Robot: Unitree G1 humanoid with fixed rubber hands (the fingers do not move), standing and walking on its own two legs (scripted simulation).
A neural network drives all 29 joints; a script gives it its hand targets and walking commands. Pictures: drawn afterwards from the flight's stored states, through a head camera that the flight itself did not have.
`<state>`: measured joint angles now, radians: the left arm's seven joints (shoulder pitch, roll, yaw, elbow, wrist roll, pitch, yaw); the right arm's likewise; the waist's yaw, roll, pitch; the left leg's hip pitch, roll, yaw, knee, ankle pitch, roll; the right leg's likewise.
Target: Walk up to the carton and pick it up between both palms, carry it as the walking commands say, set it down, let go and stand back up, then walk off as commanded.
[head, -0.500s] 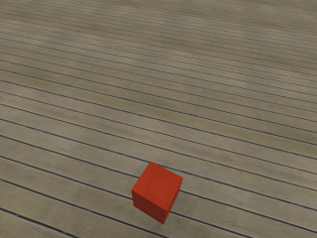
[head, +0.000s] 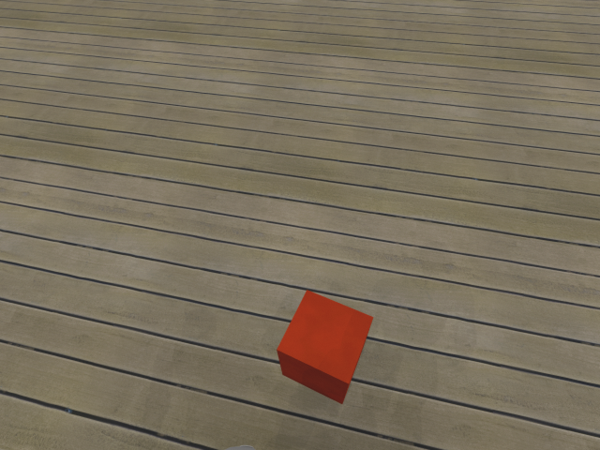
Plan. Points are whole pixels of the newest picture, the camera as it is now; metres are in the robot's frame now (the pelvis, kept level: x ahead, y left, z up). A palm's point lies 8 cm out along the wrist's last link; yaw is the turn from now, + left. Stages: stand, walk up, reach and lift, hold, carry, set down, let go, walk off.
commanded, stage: walk up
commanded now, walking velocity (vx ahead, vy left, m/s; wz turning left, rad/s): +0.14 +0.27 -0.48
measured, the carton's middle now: (324, 347) +0.48 +0.00 -0.65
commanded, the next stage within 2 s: none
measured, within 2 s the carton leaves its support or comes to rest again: neither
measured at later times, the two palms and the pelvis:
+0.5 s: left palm (176, 325) +0.31 +0.26 -0.13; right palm out of the picture +0.01 -0.13 -0.16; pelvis +0.10 +0.08 -0.01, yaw -11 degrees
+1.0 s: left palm (150, 365) +0.25 +0.29 -0.14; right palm out of the picture +0.04 -0.18 -0.15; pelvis +0.10 +0.06 -0.01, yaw -15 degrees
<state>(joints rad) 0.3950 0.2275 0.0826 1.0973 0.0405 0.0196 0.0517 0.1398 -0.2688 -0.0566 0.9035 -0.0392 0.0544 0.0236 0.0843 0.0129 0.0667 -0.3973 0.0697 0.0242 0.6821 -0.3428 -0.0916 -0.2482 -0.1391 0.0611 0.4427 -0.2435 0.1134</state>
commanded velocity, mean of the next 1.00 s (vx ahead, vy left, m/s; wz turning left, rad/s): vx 0.05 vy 0.00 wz -0.20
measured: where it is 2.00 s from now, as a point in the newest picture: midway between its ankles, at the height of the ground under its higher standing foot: outside the picture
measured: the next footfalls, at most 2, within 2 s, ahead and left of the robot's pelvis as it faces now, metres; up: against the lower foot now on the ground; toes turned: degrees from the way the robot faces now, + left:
left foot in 0.06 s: +0.07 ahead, +0.18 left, +0.00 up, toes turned +3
right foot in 0.38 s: +0.16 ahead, -0.03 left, +0.00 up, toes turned -18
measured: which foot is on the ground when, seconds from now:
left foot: up 0.00-0.04, down 0.06-0.40, up 0.42-0.58, down 0.60-1.00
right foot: down 0.00-0.04, up 0.06-0.36, down 0.38-0.60, up 0.62-0.94, down 0.96-1.00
